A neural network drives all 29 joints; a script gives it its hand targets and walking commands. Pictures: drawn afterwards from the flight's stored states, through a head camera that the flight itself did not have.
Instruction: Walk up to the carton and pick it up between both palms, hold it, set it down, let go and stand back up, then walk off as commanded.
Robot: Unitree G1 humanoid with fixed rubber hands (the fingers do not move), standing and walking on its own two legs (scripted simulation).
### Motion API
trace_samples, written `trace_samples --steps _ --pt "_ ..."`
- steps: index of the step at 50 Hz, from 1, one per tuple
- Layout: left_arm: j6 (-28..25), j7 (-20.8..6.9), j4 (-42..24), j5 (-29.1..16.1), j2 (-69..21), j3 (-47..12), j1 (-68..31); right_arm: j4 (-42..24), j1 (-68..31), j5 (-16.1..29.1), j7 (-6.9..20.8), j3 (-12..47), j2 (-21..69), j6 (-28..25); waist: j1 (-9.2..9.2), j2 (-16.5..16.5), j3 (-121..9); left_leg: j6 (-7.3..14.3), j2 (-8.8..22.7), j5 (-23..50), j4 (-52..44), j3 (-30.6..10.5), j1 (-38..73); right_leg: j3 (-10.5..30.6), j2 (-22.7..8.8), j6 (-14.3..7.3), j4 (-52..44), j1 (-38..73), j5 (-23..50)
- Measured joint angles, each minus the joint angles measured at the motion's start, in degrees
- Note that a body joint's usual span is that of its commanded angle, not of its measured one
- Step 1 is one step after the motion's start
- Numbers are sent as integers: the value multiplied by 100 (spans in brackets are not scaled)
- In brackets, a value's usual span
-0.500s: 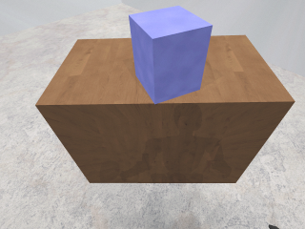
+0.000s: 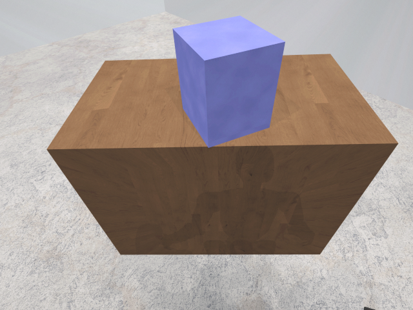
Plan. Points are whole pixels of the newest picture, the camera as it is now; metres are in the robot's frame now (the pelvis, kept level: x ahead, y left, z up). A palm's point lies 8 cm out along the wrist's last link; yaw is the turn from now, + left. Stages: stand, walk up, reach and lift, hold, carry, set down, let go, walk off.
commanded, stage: walk up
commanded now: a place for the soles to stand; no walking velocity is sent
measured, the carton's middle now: (224, 81) +0.69 -0.01 +0.12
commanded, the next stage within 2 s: none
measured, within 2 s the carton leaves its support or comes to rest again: neither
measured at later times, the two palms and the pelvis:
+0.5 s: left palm out of the picture +0.11 +0.34 -0.09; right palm out of the picture +0.13 -0.29 -0.07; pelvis +0.05 +0.02 +0.01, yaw +0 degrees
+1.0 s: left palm (85, 294) +0.20 +0.28 -0.08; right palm (384, 288) +0.22 -0.34 -0.11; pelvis +0.15 -0.04 +0.00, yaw +1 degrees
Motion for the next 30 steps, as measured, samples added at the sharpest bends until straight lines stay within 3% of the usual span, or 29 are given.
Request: trace_samples --steps 15,18,23,30 --pt "-71 -123 0 0 43 6 130 119 23 0 128 0 -10 -107 1 -24 -216 -7 1 -245 135 14 34 -8 -17 -3 1 116 -152" --pt "-21 -165 16 0 69 40 164 139 37 0 169 1 -14 -236 -1 -72 -223 70 -37 -239 135 69 119 -5 -86 -7 8 218 -243" --pt "92 -167 18 0 84 49 41 143 191 0 59 -2 3 -444 -15 -181 19 146 -64 -276 -204 83 613 218 103 -19 1356 -114 -398" --pt "136 -218 17 0 124 58 -149 142 464 0 -61 0 4 -444 -35 -377 454 119 -65 -149 -932 87 1362 229 112 -19 1409 -572 -15"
